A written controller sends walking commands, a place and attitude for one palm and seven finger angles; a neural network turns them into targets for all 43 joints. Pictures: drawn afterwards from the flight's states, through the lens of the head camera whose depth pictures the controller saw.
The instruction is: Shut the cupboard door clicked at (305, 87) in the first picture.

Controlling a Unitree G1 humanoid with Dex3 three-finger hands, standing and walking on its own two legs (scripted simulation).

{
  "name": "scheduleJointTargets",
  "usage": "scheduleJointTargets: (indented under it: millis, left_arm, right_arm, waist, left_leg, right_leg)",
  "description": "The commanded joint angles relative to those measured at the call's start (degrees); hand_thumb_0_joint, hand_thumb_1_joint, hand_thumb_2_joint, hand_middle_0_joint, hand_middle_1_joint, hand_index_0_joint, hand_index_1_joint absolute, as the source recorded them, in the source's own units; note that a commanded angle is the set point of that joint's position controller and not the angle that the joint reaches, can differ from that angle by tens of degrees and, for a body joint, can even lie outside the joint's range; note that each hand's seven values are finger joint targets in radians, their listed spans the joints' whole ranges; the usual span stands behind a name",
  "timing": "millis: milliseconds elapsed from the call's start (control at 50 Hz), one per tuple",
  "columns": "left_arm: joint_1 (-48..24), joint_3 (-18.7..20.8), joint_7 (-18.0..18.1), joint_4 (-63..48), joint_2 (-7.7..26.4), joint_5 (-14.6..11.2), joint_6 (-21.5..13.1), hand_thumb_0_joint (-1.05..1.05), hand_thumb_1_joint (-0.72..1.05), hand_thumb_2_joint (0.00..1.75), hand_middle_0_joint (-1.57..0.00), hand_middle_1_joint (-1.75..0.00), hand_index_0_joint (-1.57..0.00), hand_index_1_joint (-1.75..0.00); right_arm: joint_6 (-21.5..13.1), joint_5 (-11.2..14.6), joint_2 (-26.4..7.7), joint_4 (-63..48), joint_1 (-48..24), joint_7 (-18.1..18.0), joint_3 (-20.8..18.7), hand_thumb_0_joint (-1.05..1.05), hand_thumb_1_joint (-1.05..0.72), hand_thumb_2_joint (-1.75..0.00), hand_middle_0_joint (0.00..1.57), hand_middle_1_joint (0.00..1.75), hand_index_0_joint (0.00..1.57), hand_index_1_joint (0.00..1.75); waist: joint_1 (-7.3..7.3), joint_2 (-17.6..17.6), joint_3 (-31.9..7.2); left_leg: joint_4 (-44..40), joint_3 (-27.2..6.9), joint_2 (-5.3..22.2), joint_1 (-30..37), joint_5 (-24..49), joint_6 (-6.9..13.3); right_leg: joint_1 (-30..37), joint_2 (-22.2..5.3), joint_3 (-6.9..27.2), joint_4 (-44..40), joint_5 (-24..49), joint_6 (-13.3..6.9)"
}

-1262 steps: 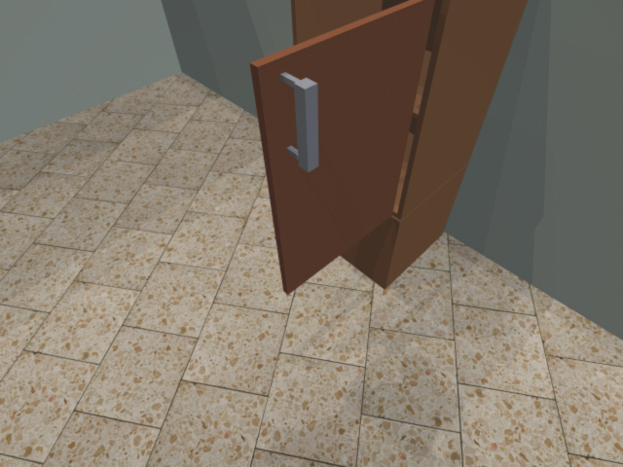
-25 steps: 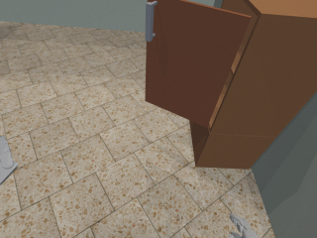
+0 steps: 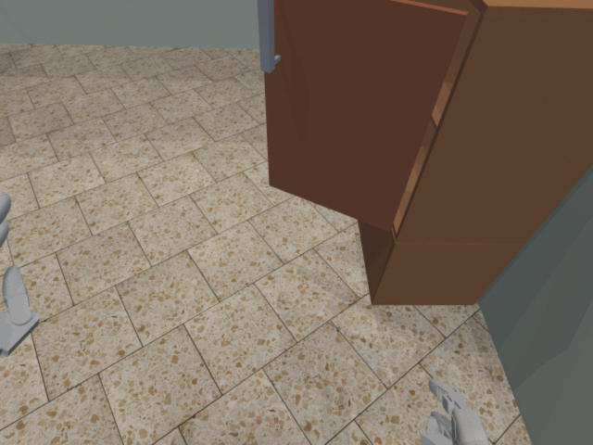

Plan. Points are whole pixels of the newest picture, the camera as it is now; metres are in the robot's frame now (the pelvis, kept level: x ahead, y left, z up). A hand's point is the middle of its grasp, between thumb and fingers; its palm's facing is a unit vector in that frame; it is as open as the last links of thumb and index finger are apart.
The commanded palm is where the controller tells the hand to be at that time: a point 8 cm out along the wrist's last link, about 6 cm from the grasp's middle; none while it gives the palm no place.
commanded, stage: stop stepping back and stand still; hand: left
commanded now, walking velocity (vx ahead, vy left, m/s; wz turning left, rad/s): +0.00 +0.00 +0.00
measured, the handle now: (271, 32) +0.88 +0.10 +0.15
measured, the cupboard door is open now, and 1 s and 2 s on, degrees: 62 62 62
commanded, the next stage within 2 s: let the arm hang, fingers relaxed in 0.04 s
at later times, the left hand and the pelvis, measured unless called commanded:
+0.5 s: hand out of the picture +0.03 +0.18 -0.17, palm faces +0.09 -0.98 -0.17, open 6.8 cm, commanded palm none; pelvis -0.02 +0.00 +0.00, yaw +3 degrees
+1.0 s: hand out of the picture -0.08 +0.16 -0.17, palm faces +0.05 -0.99 -0.14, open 7.3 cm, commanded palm none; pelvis -0.03 +0.02 +0.01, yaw +1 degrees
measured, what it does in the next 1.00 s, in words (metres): stands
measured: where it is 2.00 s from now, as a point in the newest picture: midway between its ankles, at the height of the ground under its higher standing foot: outside the picture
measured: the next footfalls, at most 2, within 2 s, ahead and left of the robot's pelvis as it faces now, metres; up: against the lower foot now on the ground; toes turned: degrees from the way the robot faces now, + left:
none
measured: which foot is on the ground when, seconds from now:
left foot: down 0.00-1.00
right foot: down 0.00-1.00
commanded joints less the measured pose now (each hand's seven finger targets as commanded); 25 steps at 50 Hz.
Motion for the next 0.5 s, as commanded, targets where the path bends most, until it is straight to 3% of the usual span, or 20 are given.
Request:
scheduleJointTargets:
  millis: [0,40,60,100,120,140,180,220,260,300,340,380,420,480]
  left_arm:
    - [-2.2,7.9,1.3,-10.0,10.1,-0.4,-2.0,0.00,0.90,0.90,-0.20,-0.30,-0.20,-0.30]
    - [-3.9,8.2,1.4,-11.1,11.0,-0.2,-1.8,0.00,0.90,0.90,-0.20,-0.30,-0.20,-0.30]
    - [-3.7,7.1,1.3,-10.6,9.9,-0.2,-1.7,0.00,0.90,0.90,-0.20,-0.30,-0.20,-0.30]
    - [-4.0,7.0,1.4,-10.3,9.9,-0.1,-1.6,0.00,0.90,0.90,-0.20,-0.30,-0.20,-0.30]
    - [-8.7,-18.6,-6.4,30.9,-0.8,3.3,7.2,0.00,0.90,0.90,-0.20,-0.30,-0.20,-0.30]
    - [-9.1,-17.8,-7.5,33.8,-3.4,3.8,11.2,0.00,0.90,0.90,-0.20,-0.30,-0.20,-0.30]
    - [-12.4,-19.1,-8.6,39.3,-4.5,4.0,11.3,0.00,0.90,0.90,-0.20,-0.30,-0.20,-0.30]
    - [-16.2,-19.8,-8.8,45.8,-3.9,4.1,11.1,0.00,0.90,0.90,-0.20,-0.30,-0.20,-0.30]
    - [-18.5,-20.9,-8.3,52.8,-4.5,3.9,11.5,0.00,0.90,0.90,-0.20,-0.30,-0.20,-0.30]
    - [-19.6,-21.7,-7.7,59.9,-5.1,3.8,11.9,0.00,0.90,0.90,-0.20,-0.30,-0.20,-0.30]
    - [-19.3,-22.1,-7.4,66.1,-4.8,3.9,12.2,0.00,0.90,0.90,-0.20,-0.30,-0.20,-0.30]
    - [-17.8,-22.1,-7.5,72.4,-6.1,3.8,11.8,0.00,0.90,0.90,-0.20,-0.30,-0.20,-0.30]
    - [-15.3,-21.3,-7.5,77.0,-8.7,4.0,11.3,0.00,0.90,0.90,-0.20,-0.30,-0.20,-0.30]
    - [-14.6,-21.5,-7.4,81.5,-9.1,3.8,11.1,0.00,0.90,0.90,-0.20,-0.30,-0.20,-0.30]
  right_arm:
    - [-1.4,0.4,-7.5,-8.2,-3.3,-1.1,-3.2,0.00,-0.90,-0.90,0.20,0.30,0.20,0.30]
    - [-1.1,0.5,-7.8,-8.4,-3.8,-1.3,-3.1,0.00,-0.90,-0.90,0.20,0.30,0.20,0.30]
    - [-1.0,0.5,-7.3,-8.5,-3.8,-1.4,-2.9,0.00,-0.90,-0.90,0.20,0.30,0.20,0.30]
    - [-0.8,0.5,-7.3,-8.7,-4.1,-1.4,-2.9,0.00,-0.90,-0.90,0.20,0.30,0.20,0.30]
    - [-4.3,1.2,-17.6,-1.7,-8.5,3.6,-5.1,0.00,-0.90,-0.90,0.20,0.30,0.20,0.30]
    - [-3.1,-0.2,-14.9,1.3,-3.0,3.8,-6.4,0.00,-0.90,-0.90,0.20,0.30,0.20,0.30]
    - [-0.6,-0.7,-13.2,1.2,-2.0,3.4,-4.5,0.00,-0.90,-0.90,0.20,0.30,0.20,0.30]
    - [0.8,-1.3,-12.7,1.2,-2.8,3.1,-3.7,0.00,-0.90,-0.90,0.20,0.30,0.20,0.30]
    - [2.2,-1.8,-11.1,2.3,-2.1,2.9,-3.1,0.00,-0.90,-0.90,0.20,0.30,0.20,0.30]
    - [3.3,-2.3,-10.2,4.7,-1.4,2.8,-2.6,0.00,-0.90,-0.90,0.20,0.30,0.20,0.30]
    - [3.9,-2.5,-10.5,7.4,-1.4,2.7,-2.2,0.00,-0.90,-0.90,0.20,0.30,0.20,0.30]
    - [3.8,-2.5,-9.4,10.8,-0.7,2.5,-2.1,0.00,-0.90,-0.90,0.20,0.30,0.20,0.30]
    - [3.6,-2.6,-7.7,13.7,0.5,2.0,-2.4,0.00,-0.90,-0.90,0.20,0.30,0.20,0.30]
    - [3.6,-2.3,-6.6,17.3,3.1,1.6,-2.6,0.00,-0.90,-0.90,0.20,0.30,0.20,0.30]
  waist:
    - [0.19,0.2,-10.8]
    - [0.22,1.7,-9.9]
    - [0.09,1.7,-8.8]
    - [0.27,2.0,-7.8]
    - [-1.26,2.5,-2.2]
    - [-1.03,1.4,-6.2]
    - [0.46,-3.3,-3.6]
    - [0.44,-9.6,-1.6]
    - [0.05,-10.7,-0.6]
    - [-0.02,-6.6,0.2]
    - [0.41,0.7,1.4]
    - [0.72,5.0,1.4]
    - [0.95,8.2,-0.2]
    - [0.72,8.0,-0.4]
  left_leg:
    - [0.5,-4.2,4.4,9.7,21.1,0.4]
    - [0.6,-4.1,4.2,9.7,20.5,0.3]
    - [0.4,-4.1,4.1,9.4,19.7,0.3]
    - [-0.4,-4.4,4.2,9.3,16.8,0.4]
    - [6.6,-5.5,5.1,5.2,26.0,0.9]
    - [5.0,-5.3,5.5,7.7,22.4,0.5]
    - [3.0,-7.4,5.8,3.4,12.7,1.7]
    - [3.8,-7.8,4.2,2.7,12.8,1.7]
    - [3.7,-7.4,2.9,3.4,12.4,1.0]
    - [1.2,-7.8,2.6,5.2,12.7,0.8]
    - [-2.8,-9.6,3.6,5.3,11.4,1.2]
    - [-5.6,-10.3,3.6,4.6,7.9,1.4]
    - [-6.2,-9.7,3.5,6.2,6.5,1.3]
    - [-6.7,-9.7,3.8,7.8,6.3,1.3]
  right_leg:
    - [1.1,-7.4,5.3,-0.6,35.6,1.4]
    - [0.3,-7.7,5.4,-1.0,35.4,1.6]
    - [-0.3,-7.6,5.4,-1.3,34.2,1.5]
    - [-1.5,-7.2,5.4,-2.4,29.3,1.6]
    - [-6.4,-10.3,-0.2,4.8,34.1,0.2]
    - [-7.1,-8.8,3.3,2.7,27.0,-0.4]
    - [-7.5,-8.6,2.5,1.0,16.1,-0.4]
    - [-7.3,-9.5,3.7,0.0,19.2,-1.4]
    - [-6.3,-10.5,4.8,-0.5,20.7,-2.5]
    - [-5.9,-9.8,4.6,-1.5,16.0,-2.4]
    - [-4.4,-7.7,4.1,-3.2,7.7,-1.3]
    - [-1.8,-7.1,4.5,-4.8,5.2,-1.3]
    - [-0.5,-7.3,4.7,-6.6,6.8,-1.9]
    - [0.3,-7.5,4.4,-8.2,7.7,-2.1]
